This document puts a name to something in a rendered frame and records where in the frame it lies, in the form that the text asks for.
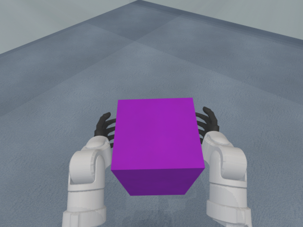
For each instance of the right robot hand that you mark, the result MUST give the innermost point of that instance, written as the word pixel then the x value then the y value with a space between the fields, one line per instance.
pixel 211 122

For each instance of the robot left forearm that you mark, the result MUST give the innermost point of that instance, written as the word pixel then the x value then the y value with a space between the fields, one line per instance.
pixel 85 204

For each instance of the left robot hand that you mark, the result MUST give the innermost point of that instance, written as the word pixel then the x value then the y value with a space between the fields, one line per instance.
pixel 101 127

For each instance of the robot right forearm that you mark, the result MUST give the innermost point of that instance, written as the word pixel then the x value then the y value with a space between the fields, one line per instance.
pixel 227 203

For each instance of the carton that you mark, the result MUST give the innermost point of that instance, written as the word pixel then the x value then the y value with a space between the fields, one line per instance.
pixel 157 148

